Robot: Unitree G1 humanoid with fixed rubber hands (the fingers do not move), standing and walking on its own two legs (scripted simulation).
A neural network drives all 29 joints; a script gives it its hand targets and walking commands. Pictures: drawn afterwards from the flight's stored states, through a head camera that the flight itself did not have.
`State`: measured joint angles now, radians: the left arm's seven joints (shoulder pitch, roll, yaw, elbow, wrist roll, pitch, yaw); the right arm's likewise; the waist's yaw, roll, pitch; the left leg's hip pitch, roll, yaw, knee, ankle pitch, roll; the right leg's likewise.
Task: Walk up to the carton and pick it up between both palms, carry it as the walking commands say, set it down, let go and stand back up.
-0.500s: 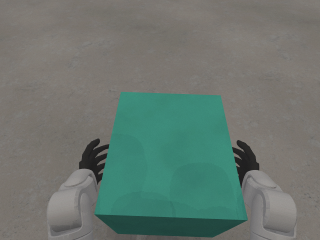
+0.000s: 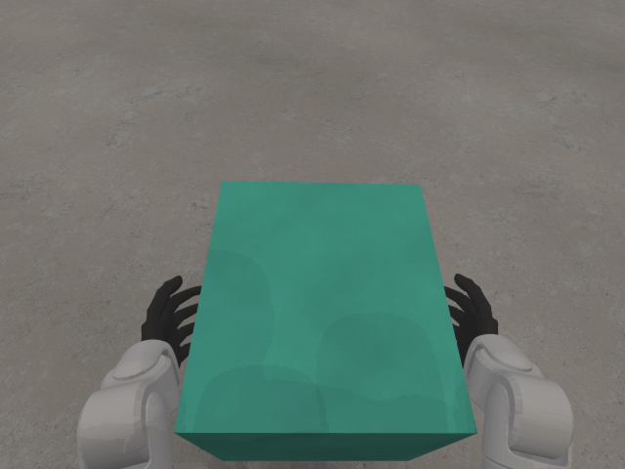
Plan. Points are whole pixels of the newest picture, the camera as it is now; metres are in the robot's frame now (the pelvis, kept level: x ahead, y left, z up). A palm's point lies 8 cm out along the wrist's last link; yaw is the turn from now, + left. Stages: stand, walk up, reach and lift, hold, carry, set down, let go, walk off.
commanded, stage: carry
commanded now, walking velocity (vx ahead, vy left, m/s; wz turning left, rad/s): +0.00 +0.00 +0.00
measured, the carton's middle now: (318, 326) +0.30 +0.00 +0.01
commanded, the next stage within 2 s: none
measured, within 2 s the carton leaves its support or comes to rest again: neither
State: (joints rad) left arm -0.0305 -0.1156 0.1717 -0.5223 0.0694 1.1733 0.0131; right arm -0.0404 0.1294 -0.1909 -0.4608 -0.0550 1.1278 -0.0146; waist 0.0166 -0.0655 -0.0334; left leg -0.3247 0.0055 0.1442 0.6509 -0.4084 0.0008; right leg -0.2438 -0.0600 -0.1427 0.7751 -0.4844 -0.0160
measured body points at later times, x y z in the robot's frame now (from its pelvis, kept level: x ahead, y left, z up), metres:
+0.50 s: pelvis +0.29 -0.03 +0.00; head +0.31 -0.04 +0.45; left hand +0.54 +0.15 +0.06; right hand +0.55 -0.20 +0.05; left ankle +0.22 +0.08 -0.71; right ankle +0.17 -0.12 -0.67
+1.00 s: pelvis +0.57 -0.08 +0.00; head +0.60 -0.10 +0.45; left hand +0.83 +0.10 +0.05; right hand +0.84 -0.25 +0.03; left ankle +0.42 +0.04 -0.68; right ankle +0.54 -0.16 -0.72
